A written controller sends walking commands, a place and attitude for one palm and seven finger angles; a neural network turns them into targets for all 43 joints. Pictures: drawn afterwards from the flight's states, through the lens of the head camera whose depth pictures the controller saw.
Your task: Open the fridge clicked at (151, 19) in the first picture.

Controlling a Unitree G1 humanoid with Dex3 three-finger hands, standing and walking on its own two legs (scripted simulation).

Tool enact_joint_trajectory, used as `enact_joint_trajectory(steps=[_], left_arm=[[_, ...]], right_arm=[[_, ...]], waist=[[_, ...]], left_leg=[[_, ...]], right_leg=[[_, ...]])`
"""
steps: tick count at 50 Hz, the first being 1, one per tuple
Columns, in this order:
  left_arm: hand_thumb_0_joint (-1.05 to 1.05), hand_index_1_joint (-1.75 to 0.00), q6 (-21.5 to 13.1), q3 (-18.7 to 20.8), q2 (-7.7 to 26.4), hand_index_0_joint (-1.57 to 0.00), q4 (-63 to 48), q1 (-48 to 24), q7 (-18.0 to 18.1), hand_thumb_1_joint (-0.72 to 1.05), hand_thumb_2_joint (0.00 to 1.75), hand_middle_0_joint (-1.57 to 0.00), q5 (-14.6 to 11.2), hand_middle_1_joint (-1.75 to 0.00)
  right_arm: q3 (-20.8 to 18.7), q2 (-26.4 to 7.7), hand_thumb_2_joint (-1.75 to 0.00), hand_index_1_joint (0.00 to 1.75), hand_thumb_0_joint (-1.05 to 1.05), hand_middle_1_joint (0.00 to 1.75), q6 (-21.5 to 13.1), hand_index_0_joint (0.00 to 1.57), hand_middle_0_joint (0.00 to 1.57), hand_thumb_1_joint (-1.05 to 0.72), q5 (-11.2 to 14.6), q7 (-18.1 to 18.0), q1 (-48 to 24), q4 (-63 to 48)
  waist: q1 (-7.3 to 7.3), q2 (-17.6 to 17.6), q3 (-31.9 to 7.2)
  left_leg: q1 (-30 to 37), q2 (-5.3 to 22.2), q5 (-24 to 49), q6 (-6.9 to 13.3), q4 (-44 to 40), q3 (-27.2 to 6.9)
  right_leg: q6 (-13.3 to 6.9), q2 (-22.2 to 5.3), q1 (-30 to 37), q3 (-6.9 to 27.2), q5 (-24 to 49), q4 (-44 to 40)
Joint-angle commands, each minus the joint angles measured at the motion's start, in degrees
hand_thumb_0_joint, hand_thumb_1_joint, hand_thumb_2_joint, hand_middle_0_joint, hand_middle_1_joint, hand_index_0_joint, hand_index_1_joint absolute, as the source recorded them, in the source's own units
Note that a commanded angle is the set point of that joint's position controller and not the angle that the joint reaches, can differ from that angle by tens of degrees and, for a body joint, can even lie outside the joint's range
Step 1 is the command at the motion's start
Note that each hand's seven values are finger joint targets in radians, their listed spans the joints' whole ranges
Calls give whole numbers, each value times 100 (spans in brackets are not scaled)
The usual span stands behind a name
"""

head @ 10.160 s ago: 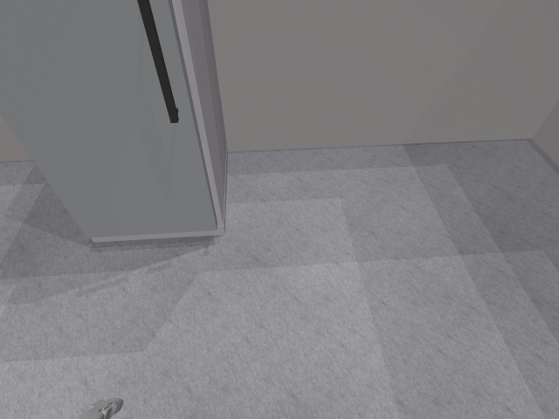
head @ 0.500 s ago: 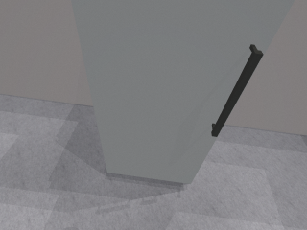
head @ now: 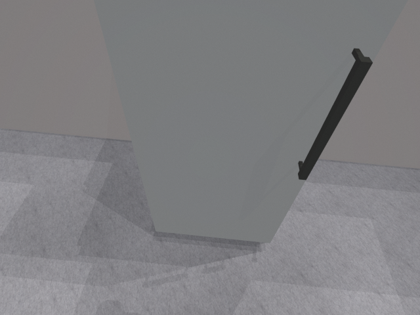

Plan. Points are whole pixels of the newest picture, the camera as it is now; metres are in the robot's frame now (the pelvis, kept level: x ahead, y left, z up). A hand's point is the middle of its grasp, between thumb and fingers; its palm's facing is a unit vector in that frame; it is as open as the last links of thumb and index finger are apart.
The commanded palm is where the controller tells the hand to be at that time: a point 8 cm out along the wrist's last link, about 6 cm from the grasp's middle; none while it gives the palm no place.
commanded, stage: look again from close up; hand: right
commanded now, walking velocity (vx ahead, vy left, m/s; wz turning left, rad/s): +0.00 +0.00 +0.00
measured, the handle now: (324, 125) +0.52 -0.24 +0.08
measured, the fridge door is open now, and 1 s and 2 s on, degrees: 0 0 0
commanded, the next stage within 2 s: shuffle to correct the standing spot in 0.58 s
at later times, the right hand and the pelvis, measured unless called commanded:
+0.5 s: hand out of the picture +0.00 -0.17 -0.17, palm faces +0.04 +0.98 -0.21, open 7.3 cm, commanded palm none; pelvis -0.01 +0.01 +0.00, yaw +0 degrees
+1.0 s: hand out of the picture -0.01 -0.19 -0.19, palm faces +0.11 +0.98 -0.17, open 7.4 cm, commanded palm none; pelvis +0.00 -0.02 +0.00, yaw -2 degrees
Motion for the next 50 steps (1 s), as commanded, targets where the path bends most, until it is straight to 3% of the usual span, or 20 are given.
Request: enact_joint_trajectory(steps=[1, 12, 14, 20, 34, 38, 41, 42, 44, 46, 48, 49, 50], left_arm=[[0, -30, -51, 65, 462, -20, -81, 451, 30, 90, 90, -20, -29, -30], [0, -30, -20, 63, 339, -20, -36, 550, 13, 90, 90, -20, -22, -30], [0, -30, -27, 64, 368, -20, -36, 549, 9, 90, 90, -20, -17, -30], [0, -30, -58, 72, 371, -20, -21, 626, 13, 90, 90, -20, -16, -30], [0, -30, -54, 78, 382, -20, -6, 684, 23, 90, 90, -20, -22, -30], [0, -30, 41, 46, 267, -20, 3, 864, -3, 90, 90, -20, 15, -30], [0, -30, 112, 73, 223, -20, -70, 915, -37, 90, 90, -20, 38, -30], [0, -30, 135, 89, 208, -20, -108, 950, -40, 90, 90, -20, 37, -30], [0, -30, 119, 99, 193, -20, -141, 961, -68, 90, 90, -20, 46, -30], [0, -30, 84, 106, 114, -20, -124, 1078, -89, 90, 90, -20, 48, -30], [0, -30, 38, 101, 75, -20, -34, 1413, -97, 90, 90, -20, 44, -30], [0, -30, 13, 112, 171, -20, -10, 1576, -76, 90, 90, -20, 58, -30], [0, -30, 2, 155, 380, -20, -33, 1607, -50, 90, 90, -20, 82, -30]], right_arm=[[-137, -666, -90, 30, 0, 30, -74, 20, 20, -90, -20, -3, 285, -220], [-161, -680, -90, 30, 0, 30, -64, 20, 20, -90, -28, 0, 299, -277], [-179, -708, -90, 30, 0, 30, -65, 20, 20, -90, -24, 4, 280, -299], [-192, -705, -90, 30, 0, 30, -81, 20, 20, -90, -15, 6, 313, -311], [-194, -735, -90, 30, 0, 30, -69, 20, 20, -90, -20, 7, 306, -303], [-233, -717, -90, 30, 0, 30, -19, 20, 20, -90, -54, 3, 434, -336], [-347, -896, -90, 30, 0, 30, 29, 20, 20, -90, -80, 5, 565, -406], [-388, -936, -90, 30, 0, 30, 36, 20, 20, -90, -97, -6, 606, -443], [-453, -956, -90, 30, 0, 30, 36, 20, 20, -90, -117, -17, 570, -523], [-491, -920, -90, 30, 0, 30, 36, 20, 20, -90, -120, -12, 478, -581], [-492, -815, -90, 30, 0, 30, 67, 20, 20, -90, -102, 4, 285, -655], [-453, -681, -90, 30, 0, 30, 84, 20, 20, -90, -95, 25, 215, -701], [-407, -463, -90, 30, 0, 30, 107, 20, 20, -90, -96, 54, 133, -785]], waist=[[23, 163, 74], [18, 243, 213], [11, 126, 222], [-9, 132, 57], [-14, 151, 180], [-50, 178, 341], [-98, 676, 390], [-89, 850, 403], [-91, 879, 407], [-21, 649, 338], [129, 274, 281], [167, -115, 257], [167, -964, 392]], left_leg=[[443, 727, 1150, 83, -535, -876], [291, 712, 343, 87, -830, -954], [291, 716, 202, 98, -852, -982], [454, 716, 493, 102, -760, -912], [433, 712, 511, 96, -739, -870], [268, 887, -946, 217, -1003, -1180], [71, 1311, -2140, 434, -1554, -1747], [-14, 1471, -2407, 528, -1731, -1920], [-199, 1678, -2419, 675, -1846, -2097], [-441, 1637, -2117, 677, -1630, -1821], [-828, 1266, -1785, 486, -982, -1185], [-893, 895, -1568, 334, -368, -777], [-1009, 411, -1427, 139, 414, -219]], right_leg=[[-169, -477, -689, 362, 789, -414], [-154, -426, -798, 328, 470, -405], [-159, -412, -869, 352, 460, -397], [-161, -442, -847, 365, 622, -413], [-157, -463, -939, 387, 626, -425], [-143, -261, -1185, 207, -160, -148], [-134, -84, -1408, -11, -507, 530], [-131, -89, -1437, -46, -574, 763], [-156, -145, -1499, 17, -598, 1072], [-176, -167, -1193, 13, -461, 801], [-194, -134, -572, 3, -211, 47], [-257, -308, -515, 248, -283, -339], [-468, -779, -736, 902, -463, -742]])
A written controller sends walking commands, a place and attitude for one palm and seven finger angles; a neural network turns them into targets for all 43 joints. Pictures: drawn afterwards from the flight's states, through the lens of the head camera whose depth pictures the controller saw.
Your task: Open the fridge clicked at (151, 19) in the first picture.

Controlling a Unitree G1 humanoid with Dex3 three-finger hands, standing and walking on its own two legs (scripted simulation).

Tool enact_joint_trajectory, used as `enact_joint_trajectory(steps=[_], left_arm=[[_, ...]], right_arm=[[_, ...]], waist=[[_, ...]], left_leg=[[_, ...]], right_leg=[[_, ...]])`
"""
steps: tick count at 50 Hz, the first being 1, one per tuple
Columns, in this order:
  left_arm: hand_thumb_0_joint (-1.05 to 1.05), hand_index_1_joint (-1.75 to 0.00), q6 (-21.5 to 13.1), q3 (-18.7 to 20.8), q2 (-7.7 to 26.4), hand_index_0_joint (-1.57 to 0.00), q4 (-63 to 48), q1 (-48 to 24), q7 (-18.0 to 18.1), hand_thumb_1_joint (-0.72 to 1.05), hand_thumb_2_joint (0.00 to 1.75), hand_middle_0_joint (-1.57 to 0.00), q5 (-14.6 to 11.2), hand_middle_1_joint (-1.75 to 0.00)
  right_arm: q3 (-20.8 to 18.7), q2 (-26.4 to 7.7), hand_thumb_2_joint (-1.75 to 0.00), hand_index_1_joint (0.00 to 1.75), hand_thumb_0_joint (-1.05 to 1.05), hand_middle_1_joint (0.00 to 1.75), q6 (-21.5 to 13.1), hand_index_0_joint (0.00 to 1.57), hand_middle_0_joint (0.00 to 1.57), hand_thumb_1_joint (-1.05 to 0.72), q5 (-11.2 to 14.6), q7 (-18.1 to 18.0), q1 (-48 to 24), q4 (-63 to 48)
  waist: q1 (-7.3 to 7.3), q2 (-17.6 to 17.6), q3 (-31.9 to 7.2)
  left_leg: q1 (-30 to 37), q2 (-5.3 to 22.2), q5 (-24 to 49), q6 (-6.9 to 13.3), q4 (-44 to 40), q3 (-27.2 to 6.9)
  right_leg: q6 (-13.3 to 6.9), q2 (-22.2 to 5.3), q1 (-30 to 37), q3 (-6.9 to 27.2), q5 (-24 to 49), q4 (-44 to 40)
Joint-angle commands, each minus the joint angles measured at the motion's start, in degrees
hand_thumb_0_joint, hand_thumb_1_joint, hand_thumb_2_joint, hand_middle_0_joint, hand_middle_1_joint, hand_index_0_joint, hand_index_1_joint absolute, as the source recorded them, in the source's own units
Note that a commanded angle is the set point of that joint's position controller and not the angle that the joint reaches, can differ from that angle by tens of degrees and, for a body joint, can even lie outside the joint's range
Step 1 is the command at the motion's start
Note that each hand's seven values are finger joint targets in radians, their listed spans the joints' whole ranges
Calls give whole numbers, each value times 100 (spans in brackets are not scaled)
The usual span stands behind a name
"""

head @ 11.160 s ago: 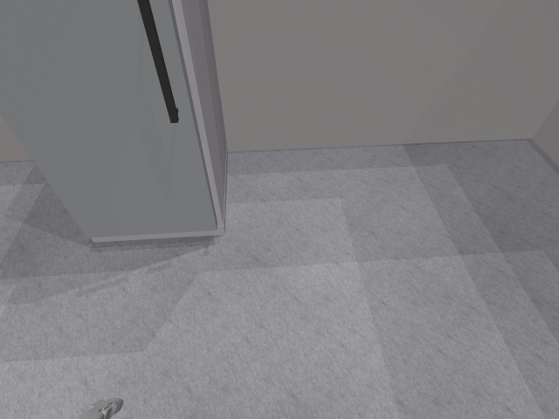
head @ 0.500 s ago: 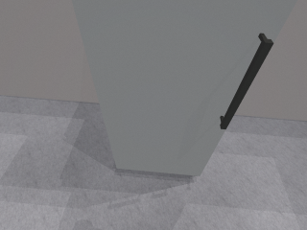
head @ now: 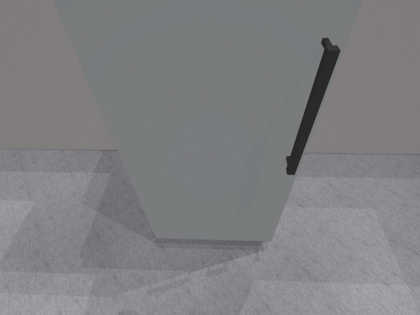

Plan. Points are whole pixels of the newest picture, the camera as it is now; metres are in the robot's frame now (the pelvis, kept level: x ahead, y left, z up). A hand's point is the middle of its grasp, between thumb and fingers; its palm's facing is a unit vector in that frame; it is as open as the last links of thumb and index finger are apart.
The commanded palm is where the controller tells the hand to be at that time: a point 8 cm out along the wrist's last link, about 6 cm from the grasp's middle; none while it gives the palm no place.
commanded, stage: come to a stop and stand still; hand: right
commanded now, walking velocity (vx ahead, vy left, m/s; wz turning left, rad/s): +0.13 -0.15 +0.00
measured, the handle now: (305, 118) +0.53 -0.20 +0.09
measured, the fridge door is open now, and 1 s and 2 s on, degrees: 0 0 0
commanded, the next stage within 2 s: look again from close up in 1.72 s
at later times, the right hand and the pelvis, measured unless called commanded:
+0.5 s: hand out of the picture +0.12 -0.20 -0.18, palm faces +0.05 +0.98 -0.21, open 7.4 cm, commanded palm none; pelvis +0.04 -0.02 -0.01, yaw -2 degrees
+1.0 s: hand out of the picture +0.06 -0.23 -0.15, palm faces +0.00 +0.96 -0.28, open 7.4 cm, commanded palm none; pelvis +0.05 -0.04 +0.00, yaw +1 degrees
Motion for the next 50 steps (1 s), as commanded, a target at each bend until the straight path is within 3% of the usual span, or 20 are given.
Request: enact_joint_trajectory(steps=[1, 3, 6, 12, 14, 16, 17, 18, 20, 23, 26, 27, 28, 29, 30, 31, 33, 36, 41, 50], left_arm=[[0, -30, -99, 117, 749, -20, -60, 995, 85, 90, 90, -20, -5, -30], [0, -30, -148, 70, 624, -20, -104, 1016, 143, 90, 90, -20, -14, -30], [0, -30, -218, 55, 680, -20, -170, 998, 182, 90, 90, -20, 19, -30], [0, -30, -275, 140, 912, -20, -150, 643, 303, 90, 90, -20, -109, -30], [0, -30, -272, 210, 905, -20, -252, 493, 291, 90, 90, -20, -195, -30], [0, -30, -174, 212, 455, -20, -296, 600, 253, 90, 90, -20, -242, -30], [0, -30, -95, 205, 255, -20, -302, 556, 253, 90, 90, -20, -236, -30], [0, -30, -11, 214, 150, -20, -311, 327, 250, 90, 90, -20, -221, -30], [0, -30, 70, 213, 70, -20, -302, 243, 203, 90, 90, -20, -195, -30], [0, -30, 40, 204, -7, -20, -97, 556, 141, 90, 90, -20, -157, -30], [0, -30, -33, 257, 567, -20, -401, -71, 159, 90, 90, -20, -41, -30], [0, -30, -37, 258, 622, -20, -528, -450, 139, 90, 90, -20, -41, -30], [0, -30, -51, 254, 640, -20, -586, -711, 145, 90, 90, -20, -39, -30], [0, -30, -86, 376, 1151, -20, -1012, -1374, 136, 90, 90, -20, -179, -30], [0, -30, -48, 340, 674, -20, -1183, -693, 86, 90, 90, -20, -153, -30], [0, -30, -37, 283, 549, -20, -1105, -485, 89, 90, 90, -20, -145, -30], [0, -30, -37, 252, 628, -20, -1104, -201, 30, 90, 90, -20, -100, -30], [0, -30, -70, 224, 922, -20, -1266, -543, 32, 90, 90, -20, -74, -30], [0, -30, -85, 173, 1045, -20, -1267, -495, 14, 90, 90, -20, -73, -30], [0, -30, -158, 72, 991, -20, -900, -245, 21, 90, 90, -20, -85, -30]], right_arm=[[-67, -241, -90, 30, 0, 30, -9, 20, 20, -90, -58, 46, -322, -568], [-20, -200, -90, 30, 0, 30, -42, 20, 20, -90, -96, 64, -526, -655], [-5, -47, -90, 30, 0, 30, -88, 20, 20, -90, -38, 88, -545, -616], [-73, -402, -90, 30, 0, 30, -115, 20, 20, -90, 42, 7, -363, -505], [-143, -689, -90, 30, 0, 30, -156, 20, 20, -90, 41, -47, 174, -337], [-128, -868, -90, 30, 0, 30, -144, 20, 20, -90, 48, -102, 530, -157], [-92, -875, -90, 30, 0, 30, -127, 20, 20, -90, 49, -109, 481, -157], [-94, -813, -90, 30, 0, 30, -113, 20, 20, -90, 14, -141, 273, -225], [-49, -710, -90, 30, 0, 30, -56, 20, 20, -90, -46, -152, -314, -436], [-98, -790, -90, 30, 0, 30, 0, 20, 20, -90, 37, -115, -569, -583], [-70, -457, -90, 30, 0, 30, 123, 20, 20, -90, 81, -28, -608, -763], [-65, -406, -90, 30, 0, 30, 148, 20, 20, -90, 26, -31, -571, -751], [-66, -336, -90, 30, 0, 30, 167, 20, 20, -90, -14, -29, -504, -692], [11, -756, -90, 30, 0, 30, 44, 20, 20, -90, 44, -229, 480, -324], [-54, -1073, -90, 30, 0, 30, -53, 20, 20, -90, -21, -176, -44, -615], [-58, -1083, -90, 30, 0, 30, -77, 20, 20, -90, 5, -129, -262, -675], [43, -913, -90, 30, 0, 30, -110, 20, 20, -90, -7, -87, -540, -752], [119, -715, -90, 30, 0, 30, 4, 20, 20, -90, -19, -33, -401, -720], [180, -716, -90, 30, 0, 30, -30, 20, 20, -90, -2, 14, -182, -575], [181, -826, -90, 30, 0, 30, -136, 20, 20, -90, 42, 23, -156, -402]], waist=[[291, -1709, 771], [318, -1448, 943], [279, -714, 489], [12, -661, 61], [-193, -320, -252], [-125, 427, -593], [-64, 672, -482], [-50, 1221, -346], [119, 1045, -30], [369, 379, -216], [115, -1144, 267], [0, -1150, 490], [-60, -1269, 617], [-386, -890, -227], [173, -413, -749], [242, -479, -705], [383, -462, -391], [151, -706, 502], [133, -240, 710], [186, -39, 53]], left_leg=[[-1119, 17, -1221, 92, 935, 46], [-1878, 91, -1593, 119, 2074, -194], [-1883, 203, -1520, 92, 2335, -243], [-404, 13, -44, 10, 185, -262], [806, 217, 2057, 122, -258, -559], [1781, 1561, 5589, 903, 368, -1656], [1675, 1981, 6221, 1228, 118, -1726], [1249, 1995, 5950, 1367, -94, -1811], [427, 1662, 4546, 1186, -346, -1485], [-106, 1150, 2501, 657, -54, -1185], [-238, 176, 78, -35, 329, -654], [111, 120, -271, -85, 524, -588], [233, 161, -293, -94, 564, -595], [99, 700, 1764, 25, -154, -1186], [280, 1086, 2131, 329, -106, -1739], [125, 1199, 1842, 473, -147, -1776], [-374, 733, 334, 323, -216, -1338], [-350, 171, -228, 25, -64, -803], [-286, 245, -307, 18, -391, -993], [14, 456, 164, 53, -605, -1169]], right_leg=[[-598, -1238, -184, 1620, -323, -1823], [-1058, -1447, 317, 1865, 1427, -1683], [-1160, -1340, 940, 1442, 3529, -1208], [-477, -1012, 1097, 816, 6466, -467], [-142, -782, 477, 661, 5643, 120], [144, -56, -794, 327, 1763, 954], [191, 141, -965, 305, -656, 1242], [164, -9, -956, 371, -1501, 1530], [158, -74, -711, 444, -1393, 1386], [224, -12, 178, 75, 532, -211], [-256, -1100, -671, 1183, 1206, -1181], [-382, -1276, -1190, 1240, 1042, -1383], [-409, -1246, -1341, 1234, 916, -1435], [-54, -1017, -334, 380, 2485, 535], [120, -327, -435, 201, 819, 588], [113, -228, -225, 156, 155, 171], [17, -391, -37, 423, 399, -243], [-206, -809, -861, 947, 172, -1061], [-174, -610, -925, 844, -648, -1401], [-123, -482, -158, 526, 438, -1134]])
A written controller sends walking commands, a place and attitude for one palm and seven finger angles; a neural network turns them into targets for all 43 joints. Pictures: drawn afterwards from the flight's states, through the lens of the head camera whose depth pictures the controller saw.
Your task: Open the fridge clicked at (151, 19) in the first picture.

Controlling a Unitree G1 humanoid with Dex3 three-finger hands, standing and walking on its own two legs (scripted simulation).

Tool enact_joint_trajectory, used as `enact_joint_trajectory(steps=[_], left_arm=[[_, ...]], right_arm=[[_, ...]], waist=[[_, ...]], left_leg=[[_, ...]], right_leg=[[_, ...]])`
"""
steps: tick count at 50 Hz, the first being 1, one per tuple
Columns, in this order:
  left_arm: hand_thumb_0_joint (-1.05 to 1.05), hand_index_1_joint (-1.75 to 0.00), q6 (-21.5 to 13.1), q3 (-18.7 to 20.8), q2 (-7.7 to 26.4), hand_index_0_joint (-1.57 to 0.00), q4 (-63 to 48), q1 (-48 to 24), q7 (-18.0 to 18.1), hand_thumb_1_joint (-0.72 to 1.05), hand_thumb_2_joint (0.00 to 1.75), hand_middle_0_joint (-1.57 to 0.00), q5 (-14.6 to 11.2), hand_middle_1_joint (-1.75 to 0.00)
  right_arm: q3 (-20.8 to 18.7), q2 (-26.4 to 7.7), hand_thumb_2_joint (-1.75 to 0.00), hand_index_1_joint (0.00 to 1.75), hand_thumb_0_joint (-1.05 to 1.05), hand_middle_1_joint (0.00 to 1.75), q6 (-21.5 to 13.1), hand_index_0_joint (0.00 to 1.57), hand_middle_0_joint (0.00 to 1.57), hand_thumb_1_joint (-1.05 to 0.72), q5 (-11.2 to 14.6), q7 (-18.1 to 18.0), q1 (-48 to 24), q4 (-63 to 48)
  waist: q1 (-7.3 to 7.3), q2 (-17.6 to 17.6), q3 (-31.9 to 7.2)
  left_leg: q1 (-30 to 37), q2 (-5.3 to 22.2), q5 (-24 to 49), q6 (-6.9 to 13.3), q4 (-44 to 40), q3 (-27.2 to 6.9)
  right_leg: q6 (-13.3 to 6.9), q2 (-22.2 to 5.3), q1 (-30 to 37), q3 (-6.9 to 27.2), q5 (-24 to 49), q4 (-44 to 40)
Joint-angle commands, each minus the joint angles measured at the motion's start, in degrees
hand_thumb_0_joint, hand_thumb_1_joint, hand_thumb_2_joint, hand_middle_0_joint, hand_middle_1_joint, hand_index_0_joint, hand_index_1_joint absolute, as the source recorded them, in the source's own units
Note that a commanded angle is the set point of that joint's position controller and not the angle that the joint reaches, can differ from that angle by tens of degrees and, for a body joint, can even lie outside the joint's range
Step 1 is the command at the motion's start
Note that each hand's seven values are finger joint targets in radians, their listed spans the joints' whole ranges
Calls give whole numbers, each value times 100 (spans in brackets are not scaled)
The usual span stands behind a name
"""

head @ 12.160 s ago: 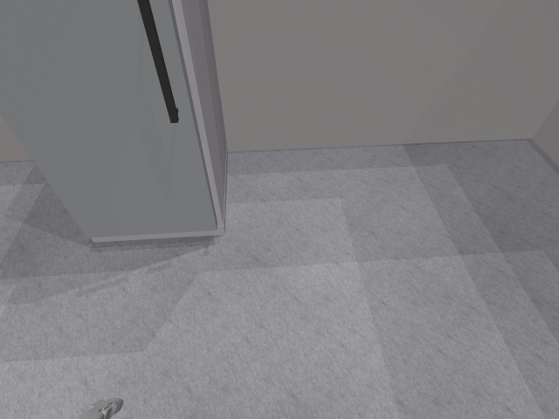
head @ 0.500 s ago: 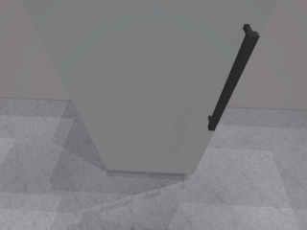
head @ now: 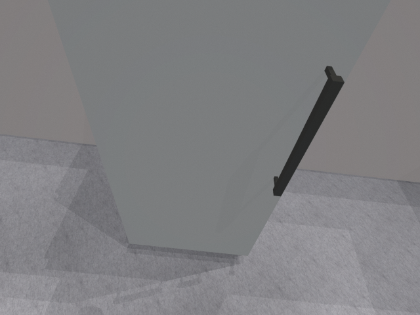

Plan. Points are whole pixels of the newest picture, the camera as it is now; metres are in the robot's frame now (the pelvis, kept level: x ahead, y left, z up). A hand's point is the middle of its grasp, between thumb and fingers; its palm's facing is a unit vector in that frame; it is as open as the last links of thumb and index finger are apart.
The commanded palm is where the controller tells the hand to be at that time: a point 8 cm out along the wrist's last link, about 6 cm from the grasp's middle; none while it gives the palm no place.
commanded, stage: come to a stop and stand still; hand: right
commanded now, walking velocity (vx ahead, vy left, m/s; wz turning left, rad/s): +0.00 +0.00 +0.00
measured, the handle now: (298, 142) +0.48 -0.17 +0.08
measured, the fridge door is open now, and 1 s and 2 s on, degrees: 0 0 0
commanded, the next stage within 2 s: look again from close up in 0.72 s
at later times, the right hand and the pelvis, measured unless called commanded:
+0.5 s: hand out of the picture +0.06 -0.15 -0.16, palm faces +0.02 +0.97 -0.25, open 7.3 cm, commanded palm none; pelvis +0.03 +0.03 +0.00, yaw -1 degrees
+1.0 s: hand out of the picture +0.03 -0.14 -0.17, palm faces +0.04 +0.97 -0.22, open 7.3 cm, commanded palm none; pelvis +0.03 +0.04 +0.00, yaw -1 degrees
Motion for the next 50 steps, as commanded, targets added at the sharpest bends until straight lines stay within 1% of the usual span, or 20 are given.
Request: enact_joint_trajectory(steps=[1, 3, 4, 8, 9, 10, 12, 16, 20, 24, 33, 36, 37, 41, 42, 43, 46, 47, 48, 50], left_arm=[[0, -30, -154, 50, 478, -20, -90, 287, 49, 90, 90, -20, -38, -30], [0, -30, -167, 30, 454, -20, 13, 303, 57, 90, 90, -20, -37, -30], [0, -30, -167, 17, 433, -20, 59, 303, 64, 90, 90, -20, -43, -30], [0, -30, -165, -7, 340, -20, 266, 397, 84, 90, 90, -20, -43, -30], [0, -30, -159, -12, 311, -20, 313, 412, 88, 90, 90, -20, -41, -30], [0, -30, -160, -13, 302, -20, 348, 446, 95, 90, 90, -20, -38, -30], [0, -30, -162, -14, 253, -20, 423, 482, 102, 90, 90, -20, -41, -30], [0, -30, -137, -17, 199, -20, 514, 502, 113, 90, 90, -20, -38, -30], [0, -30, -127, -3, 165, -20, 589, 506, 126, 90, 90, -20, -29, -30], [0, -30, -128, 11, 168, -20, 611, 509, 133, 90, 90, -20, -38, -30], [0, -30, -120, 36, 153, -20, 644, 440, 145, 90, 90, -20, -39, -30], [0, -30, -104, 30, 146, -20, 652, 394, 148, 90, 90, -20, -37, -30], [0, -30, -100, 30, 104, -20, 663, 413, 148, 90, 90, -20, -35, -30], [0, -30, -108, 34, 154, -20, 667, 393, 148, 90, 90, -20, -34, -30], [0, -30, -107, 33, 93, -20, 677, 419, 150, 90, 90, -20, -36, -30], [0, -30, -115, 30, 150, -20, 683, 422, 150, 90, 90, -20, -33, -30], [0, -30, -126, 32, 158, -20, 688, 425, 154, 90, 90, -20, -33, -30], [0, -30, -133, 34, 104, -20, 696, 443, 157, 90, 90, -20, -40, -30], [0, -30, -134, 34, 158, -20, 694, 426, 157, 90, 90, -20, -41, -30], [0, -30, -127, 33, 148, -20, 708, 415, 159, 90, 90, -20, -40, -30]], right_arm=[[-151, -700, -90, 30, 0, 30, -141, 20, 20, -90, 3, -13, -56, -253], [-152, -701, -90, 30, 0, 30, -154, 20, 20, -90, 2, -19, -44, -201], [-152, -694, -90, 30, 0, 30, -159, 20, 20, -90, 5, -21, -31, -154], [-154, -662, -90, 30, 0, 30, -174, 20, 20, -90, 9, -37, -45, -40], [-155, -666, -90, 30, 0, 30, -178, 20, 20, -90, 12, -40, -36, -11], [-153, -641, -90, 30, 0, 30, -177, 20, 20, -90, 17, -43, -39, 19], [-162, -638, -90, 30, 0, 30, -187, 20, 20, -90, 10, -50, -46, 50], [-170, -646, -90, 30, 0, 30, -182, 20, 20, -90, 18, -51, -91, 104], [-183, -644, -90, 30, 0, 30, -195, 20, 20, -90, 21, -58, -111, 123], [-194, -643, -90, 30, 0, 30, -204, 20, 20, -90, 14, -62, -143, 113], [-213, -637, -90, 30, 0, 30, -210, 20, 20, -90, 6, -63, -149, 125], [-213, -644, -90, 30, 0, 30, -201, 20, 20, -90, 11, -58, -121, 148], [-209, -630, -90, 30, 0, 30, -199, 20, 20, -90, 0, -58, -123, 146], [-217, -637, -90, 30, 0, 30, -201, 20, 20, -90, 10, -51, -110, 153], [-217, -616, -90, 30, 0, 30, -199, 20, 20, -90, -3, -53, -112, 150], [-215, -617, -90, 30, 0, 30, -202, 20, 20, -90, 5, -51, -108, 161], [-219, -628, -90, 30, 0, 30, -201, 20, 20, -90, 12, -47, -88, 173], [-218, -606, -90, 30, 0, 30, -206, 20, 20, -90, 2, -50, -71, 169], [-218, -610, -90, 30, 0, 30, -209, 20, 20, -90, 6, -51, -61, 166], [-217, -628, -90, 30, 0, 30, -206, 20, 20, -90, 12, -51, -69, 191]], waist=[[84, 475, 49], [60, 387, 46], [57, 448, 63], [41, 395, 101], [41, 470, 129], [47, 380, 146], [40, 363, 89], [36, 420, 228], [41, 341, 164], [53, 443, 93], [50, 380, 133], [43, 364, 234], [55, 459, 270], [45, 327, 220], [48, 413, 263], [42, 322, 220], [33, 288, 124], [31, 336, 109], [27, 345, 99], [20, 351, 171]], left_leg=[[194, 382, 98, 224, -575, -606], [305, 409, 342, 234, -530, -571], [321, 420, 470, 240, -529, -585], [468, 466, 847, 273, -494, -559], [468, 478, 889, 281, -509, -561], [448, 469, 902, 291, -503, -576], [558, 471, 1093, 299, -493, -543], [530, 508, 985, 320, -598, -570], [580, 508, 1218, 343, -622, -598], [649, 508, 1412, 335, -631, -574], [656, 486, 1425, 326, -747, -582], [557, 500, 1133, 329, -862, -626], [535, 476, 1104, 327, -875, -606], [548, 479, 1013, 325, -903, -622], [568, 452, 1030, 321, -904, -592], [587, 466, 1060, 319, -885, -584], [634, 458, 1046, 326, -866, -589], [688, 450, 1185, 320, -849, -550], [698, 460, 1263, 314, -835, -559], [666, 471, 1190, 323, -850, -566]], right_leg=[[-111, -641, -224, 721, 188, -688], [-95, -631, -224, 699, 386, -669], [-82, -641, -202, 665, 447, -639], [-43, -637, -213, 617, 627, -603], [-26, -634, -201, 594, 615, -589], [-20, -632, -171, 603, 635, -608], [-10, -649, -147, 573, 751, -571], [28, -620, -208, 533, 576, -563], [59, -622, -110, 513, 685, -511], [78, -643, -59, 480, 751, -491], [99, -643, 12, 466, 771, -502], [107, -637, 0, 447, 593, -524], [105, -641, 19, 459, 600, -546], [106, -643, 25, 461, 601, -544], [104, -650, 12, 464, 618, -565], [102, -647, 19, 479, 671, -559], [98, -668, 42, 477, 684, -574], [95, -678, 67, 478, 756, -579], [99, -670, 55, 482, 767, -551], [103, -669, 13, 486, 696, -570]])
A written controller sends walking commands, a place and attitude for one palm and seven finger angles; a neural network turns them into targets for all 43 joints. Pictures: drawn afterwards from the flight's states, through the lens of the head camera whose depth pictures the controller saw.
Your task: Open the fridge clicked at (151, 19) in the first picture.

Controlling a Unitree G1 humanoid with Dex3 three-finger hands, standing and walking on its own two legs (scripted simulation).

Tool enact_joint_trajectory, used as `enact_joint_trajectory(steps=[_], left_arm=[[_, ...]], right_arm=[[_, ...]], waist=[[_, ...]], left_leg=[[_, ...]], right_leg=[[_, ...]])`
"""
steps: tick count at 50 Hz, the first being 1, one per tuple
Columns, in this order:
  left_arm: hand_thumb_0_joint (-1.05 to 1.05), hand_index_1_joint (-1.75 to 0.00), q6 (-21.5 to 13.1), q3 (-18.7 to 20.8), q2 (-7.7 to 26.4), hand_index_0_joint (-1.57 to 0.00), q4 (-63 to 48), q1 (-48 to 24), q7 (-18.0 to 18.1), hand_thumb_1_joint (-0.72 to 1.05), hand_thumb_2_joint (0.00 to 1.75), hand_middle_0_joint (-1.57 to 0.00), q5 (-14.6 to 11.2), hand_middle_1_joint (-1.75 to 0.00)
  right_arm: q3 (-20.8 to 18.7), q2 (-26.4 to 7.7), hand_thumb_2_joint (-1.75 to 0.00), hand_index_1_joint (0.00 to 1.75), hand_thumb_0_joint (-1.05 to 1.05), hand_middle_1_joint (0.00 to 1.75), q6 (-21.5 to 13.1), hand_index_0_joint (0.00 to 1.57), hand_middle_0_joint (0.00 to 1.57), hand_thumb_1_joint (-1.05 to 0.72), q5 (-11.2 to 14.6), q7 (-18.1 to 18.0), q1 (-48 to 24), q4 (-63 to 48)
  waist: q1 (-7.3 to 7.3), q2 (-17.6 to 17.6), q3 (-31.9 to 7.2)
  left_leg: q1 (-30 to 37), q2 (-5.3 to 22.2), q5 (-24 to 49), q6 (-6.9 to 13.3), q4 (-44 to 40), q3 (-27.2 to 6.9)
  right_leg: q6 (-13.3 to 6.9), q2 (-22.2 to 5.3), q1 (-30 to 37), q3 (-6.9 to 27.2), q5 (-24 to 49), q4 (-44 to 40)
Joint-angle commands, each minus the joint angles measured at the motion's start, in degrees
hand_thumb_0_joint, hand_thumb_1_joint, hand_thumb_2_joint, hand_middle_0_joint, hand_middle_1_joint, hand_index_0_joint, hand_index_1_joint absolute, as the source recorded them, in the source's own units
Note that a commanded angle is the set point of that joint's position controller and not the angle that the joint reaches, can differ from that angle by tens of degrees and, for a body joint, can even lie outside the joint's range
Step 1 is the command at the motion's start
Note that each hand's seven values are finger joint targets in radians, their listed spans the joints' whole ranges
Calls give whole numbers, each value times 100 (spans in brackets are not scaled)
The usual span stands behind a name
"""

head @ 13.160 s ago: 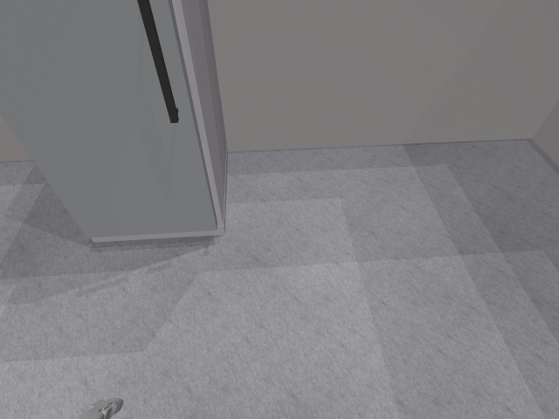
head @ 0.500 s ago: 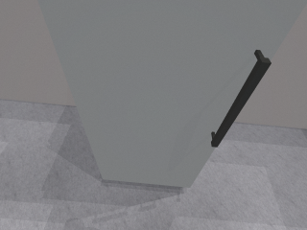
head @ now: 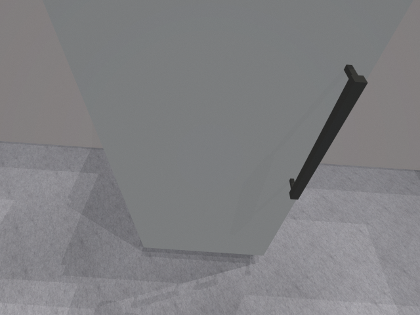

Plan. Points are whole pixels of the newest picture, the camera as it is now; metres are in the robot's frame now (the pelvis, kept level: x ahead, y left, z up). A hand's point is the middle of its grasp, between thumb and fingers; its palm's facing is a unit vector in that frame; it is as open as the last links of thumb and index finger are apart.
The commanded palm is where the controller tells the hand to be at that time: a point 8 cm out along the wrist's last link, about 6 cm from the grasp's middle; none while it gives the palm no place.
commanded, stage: look again from close up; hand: right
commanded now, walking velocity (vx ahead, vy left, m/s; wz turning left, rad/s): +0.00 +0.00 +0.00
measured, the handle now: (316, 145) +0.45 -0.20 +0.08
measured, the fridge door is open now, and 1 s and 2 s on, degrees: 0 0 0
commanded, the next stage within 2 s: raise the hand to about handle height in 0.50 s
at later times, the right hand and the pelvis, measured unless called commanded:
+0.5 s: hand out of the picture +0.01 -0.19 -0.17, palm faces +0.02 +0.98 -0.22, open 7.3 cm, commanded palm none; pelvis -0.01 -0.01 +0.00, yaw +0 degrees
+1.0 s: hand out of the picture +0.14 -0.19 -0.04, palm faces -0.02 +1.00 +0.07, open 8.4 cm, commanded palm +0.11 -0.27 -0.02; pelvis -0.04 -0.03 -0.05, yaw -1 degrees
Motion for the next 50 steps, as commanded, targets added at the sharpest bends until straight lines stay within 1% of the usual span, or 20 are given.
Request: enact_joint_trajectory(steps=[1, 6, 29, 30, 31, 32, 33, 34, 35, 36, 37, 38, 39, 41, 42, 43, 45, 46, 47, 50], left_arm=[[0, -30, -59, 67, 475, -20, -85, 441, 37, 90, 90, -20, -28, -30], [0, -30, -55, 57, 434, -20, -41, 493, 36, 90, 90, -20, -24, -30], [0, -30, -59, 63, 404, -20, 3, 544, 36, 90, 90, -20, -27, -30], [0, -30, -114, 139, 634, -20, -390, -295, -27, 90, 90, -20, -107, -30], [0, -30, -1026, 172, 1660, -20, -2411, -213, 272, 90, 90, -20, -376, -30], [0, -30, -1423, 27, 1078, -20, -2152, -648, 414, 90, 90, -20, -367, -30], [0, -30, -1574, 114, 1209, -20, -2063, -590, 415, 90, 90, -20, -272, -30], [0, -30, -1625, 108, 861, -20, -1934, -544, 380, 90, 90, -20, -400, -30], [0, -30, -1733, 154, 1152, -20, -2290, -612, 336, 90, 90, -20, -465, -30], [0, -30, -1814, 284, 1267, -20, -2448, -566, 336, 90, 90, -20, -383, -30], [0, -30, -1875, 337, 1279, -20, -2647, -601, 311, 90, 90, -20, -326, -30], [0, -30, -1892, 392, 1250, -20, -2775, -523, 262, 90, 90, -20, -273, -30], [0, -30, -1922, 417, 1219, -20, -2951, -667, 188, 90, 90, -20, -246, -30], [0, -30, -1897, 516, 1246, -20, -3344, -814, -3, 90, 90, -20, -202, -30], [0, -30, -1801, 607, 1335, -20, -3561, -871, -156, 90, 90, -20, -195, -30], [0, -30, -1734, 605, 1385, -20, -3800, -1000, -255, 90, 90, -20, -193, -30], [0, -30, -1568, 617, 1386, -20, -4131, -1146, -250, 90, 90, -20, -266, -30], [0, -30, -1477, 587, 1367, -20, -4314, -1231, -221, 90, 90, -20, -289, -30], [0, -30, -1353, 595, 1366, -20, -4370, -1155, -187, 90, 90, -20, -271, -30], [0, -30, -1349, 501, 1143, -20, -4675, -928, -86, 90, 90, -20, -240, -30]], right_arm=[[-149, -723, -90, 30, 0, 30, -70, 20, 20, -90, -15, -18, 242, -221], [-147, -689, -90, 30, 0, 30, -52, 20, 20, -90, -18, -18, 232, -216], [-146, -642, -90, 30, 0, 30, -42, 20, 20, -90, -26, -19, 252, -227], [-145, -713, -90, 30, 0, 30, -134, 20, 20, -90, -54, -251, 1059, 44], [-798, -2085, -89, 32, 0, 32, -1486, 20, 20, -88, 1203, -124, -3433, -8484], [-1385, -2561, -88, 33, 0, 33, -1369, 20, 20, -85, 858, -449, -2436, -7987], [-611, -1339, -87, 34, 0, 34, -1121, 21, 21, -83, 803, -561, -858, -7051], [129, 120, -86, 36, 0, 36, -535, 21, 21, -81, 866, -552, 814, -5610], [-26, 8, -85, 37, 0, 37, -647, 21, 21, -78, 1151, -427, 81, -6587], [-280, -319, -84, 39, 0, 39, -933, 21, 21, -76, 1118, -311, -90, -6765], [-333, -306, -83, 40, 0, 40, -1259, 21, 21, -74, 1058, -178, 23, -6489], [-405, -141, -82, 42, 0, 42, -1528, 21, 21, -71, 1098, 21, 622, -5880], [-310, 210, -81, 43, 0, 43, -1836, 22, 22, -69, 1224, 313, 1387, -5274], [-502, 232, -79, 47, 0, 47, -2595, 22, 22, -64, 1485, 1012, 2351, -5280], [-952, -105, -78, 48, 0, 48, -2845, 22, 22, -62, 1565, 1412, 2854, -5086], [-970, -235, -77, 50, 0, 50, -3093, 22, 22, -60, 1624, 1830, 2799, -5308], [-1306, -685, -75, 53, 0, 53, -2962, 22, 22, -55, 1461, 2122, 2531, -5418], [-1311, -799, -74, 54, 0, 54, -2814, 23, 23, -53, 1451, 2132, 2196, -5912], [-1600, -1063, -73, 55, 0, 55, -2673, 23, 23, -50, 1535, 2043, 1886, -6266], [-1483, -920, -70, 60, 0, 60, -2833, 23, 23, -43, 1601, 1559, 800, -7905]], waist=[[10, 96, -4], [4, 89, 149], [-6, 151, 225], [-349, 366, -28], [435, -652, -2868], [72, -1399, -2237], [39, -1513, -2133], [101, -535, -1149], [152, -211, -640], [262, 304, -546], [266, 709, -206], [130, 1487, -151], [-20, 1955, 176], [-268, 2231, -90], [-453, 1622, -289], [-389, 1385, -553], [-458, 850, -904], [-474, 499, -976], [-513, 175, -1049], [-300, -562, -1599]], left_leg=[[202, 818, 1190, 3, -521, -821], [119, 799, 826, 3, -579, -817], [75, 785, 666, -26, -535, -754], [371, 1226, 3982, -370, -276, -1173], [1132, 734, 2695, -180, 75, -1019], [884, 426, 1657, -121, 138, -950], [766, 370, 915, -62, 234, -475], [192, 293, 741, -144, 100, -318], [-195, 322, 545, -238, 102, -208], [-604, 306, 54, -305, 81, -125], [-933, 311, -400, -314, 98, -110], [-1258, 269, -888, -346, 213, -101], [-1605, 272, -1295, -358, 421, -101], [-1530, 274, -1224, -327, 831, -224], [-1229, 293, -663, -216, 1073, -299], [-1090, 359, -91, -175, 1332, -292], [-1185, 395, 216, -150, 1623, -374], [-1306, 406, 113, -169, 1680, -426], [-1376, 384, -144, -156, 1720, -472], [-1681, 266, -294, -160, 2004, -348]], right_leg=[[-255, -317, -353, 249, 692, -300], [-275, -313, -445, 285, 596, -348], [-298, -317, -537, 346, 577, -384], [-149, -326, -954, -34, 496, 1124], [-385, 375, 244, 263, 1135, 168], [-371, 294, 368, -53, 1276, 186], [-321, 296, -108, 129, 1216, 81], [-339, 177, -566, 274, 1126, 131], [-349, 181, -732, 431, 920, 224], [-349, 197, -905, 387, 599, 450], [-356, 281, -1242, 391, 328, 658], [-331, 322, -1661, 373, 61, 875], [-292, 344, -2240, 383, -274, 1130], [-219, 445, -2804, 290, -359, 1577], [-149, 515, -2725, 216, -91, 1733], [-137, 582, -2794, 179, 95, 1958], [-224, 630, -3090, 20, 153, 2201], [-257, 644, -3194, -52, 79, 2245], [-257, 650, -3234, -18, -20, 2274], [-302, 517, -2925, 133, -19, 2350]])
